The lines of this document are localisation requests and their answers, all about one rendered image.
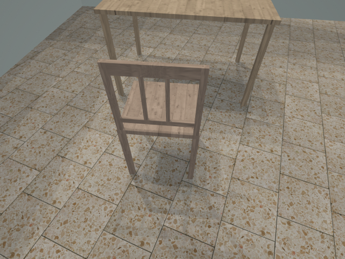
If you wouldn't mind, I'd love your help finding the chair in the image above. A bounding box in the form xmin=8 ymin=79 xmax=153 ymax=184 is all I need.
xmin=97 ymin=59 xmax=210 ymax=179

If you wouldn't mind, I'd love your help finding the table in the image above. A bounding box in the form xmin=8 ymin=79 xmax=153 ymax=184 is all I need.
xmin=94 ymin=0 xmax=281 ymax=106

